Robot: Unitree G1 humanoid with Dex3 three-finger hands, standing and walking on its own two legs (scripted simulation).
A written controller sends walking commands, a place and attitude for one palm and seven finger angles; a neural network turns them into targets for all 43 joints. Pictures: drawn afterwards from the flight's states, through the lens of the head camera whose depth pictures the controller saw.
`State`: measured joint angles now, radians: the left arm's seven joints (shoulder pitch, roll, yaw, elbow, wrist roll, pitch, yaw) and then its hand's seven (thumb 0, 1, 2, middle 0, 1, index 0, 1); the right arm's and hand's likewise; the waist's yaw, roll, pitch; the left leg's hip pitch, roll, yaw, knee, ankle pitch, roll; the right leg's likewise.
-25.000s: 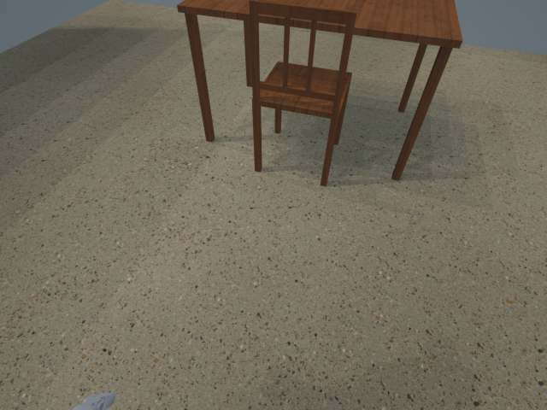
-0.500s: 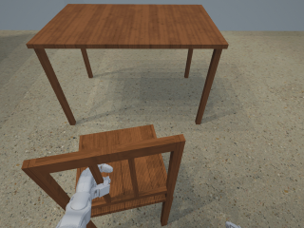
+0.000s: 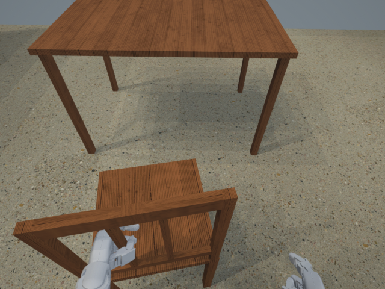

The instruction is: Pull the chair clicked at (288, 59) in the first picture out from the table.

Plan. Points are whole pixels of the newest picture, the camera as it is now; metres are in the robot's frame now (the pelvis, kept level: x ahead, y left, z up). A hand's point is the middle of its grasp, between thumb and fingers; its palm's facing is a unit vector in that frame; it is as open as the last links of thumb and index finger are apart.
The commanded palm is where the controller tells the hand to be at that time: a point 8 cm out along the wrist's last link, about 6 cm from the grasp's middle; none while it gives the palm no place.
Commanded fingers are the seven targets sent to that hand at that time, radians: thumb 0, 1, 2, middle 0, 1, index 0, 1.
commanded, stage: stop walking, hand still on the chair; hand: left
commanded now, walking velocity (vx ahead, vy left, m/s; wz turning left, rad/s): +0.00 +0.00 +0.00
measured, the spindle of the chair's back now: (124, 246) +0.23 +0.18 -0.11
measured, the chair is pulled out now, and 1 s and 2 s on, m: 0.66 0.66 0.66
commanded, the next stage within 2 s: open the thumb and straighten the fingers in 0.20 s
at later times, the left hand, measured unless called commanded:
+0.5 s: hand (130, 247) +0.22 +0.16 -0.07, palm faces +0.10 -0.98 -0.14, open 6.5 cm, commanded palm +0.19 +0.20 -0.05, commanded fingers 0.00 -0.43 0.26 -0.47 -1.38 -0.47 -1.38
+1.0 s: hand (126, 243) +0.23 +0.17 -0.08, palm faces +0.13 -0.98 -0.17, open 16.8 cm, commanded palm +0.20 +0.21 -0.05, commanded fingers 0.00 -0.55 0.20 0.00 0.00 0.00 0.00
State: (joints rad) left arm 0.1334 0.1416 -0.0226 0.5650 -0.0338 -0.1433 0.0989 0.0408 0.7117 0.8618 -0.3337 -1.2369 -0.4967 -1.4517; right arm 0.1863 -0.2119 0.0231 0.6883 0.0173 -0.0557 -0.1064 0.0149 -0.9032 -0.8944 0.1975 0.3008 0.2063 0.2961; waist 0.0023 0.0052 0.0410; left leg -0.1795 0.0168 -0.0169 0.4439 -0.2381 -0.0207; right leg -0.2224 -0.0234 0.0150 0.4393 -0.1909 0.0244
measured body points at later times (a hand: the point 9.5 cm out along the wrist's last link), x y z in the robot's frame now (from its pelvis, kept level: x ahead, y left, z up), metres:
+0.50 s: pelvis +0.00 +0.00 -0.01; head +0.02 +0.00 +0.43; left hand +0.21 +0.21 -0.06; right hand +0.14 -0.25 -0.11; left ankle +0.00 +0.13 -0.74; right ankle +0.03 -0.13 -0.74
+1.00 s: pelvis +0.03 +0.00 -0.05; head +0.07 -0.01 +0.40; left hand +0.22 +0.22 -0.06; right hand +0.22 -0.23 -0.12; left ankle +0.00 +0.13 -0.74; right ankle +0.03 -0.13 -0.74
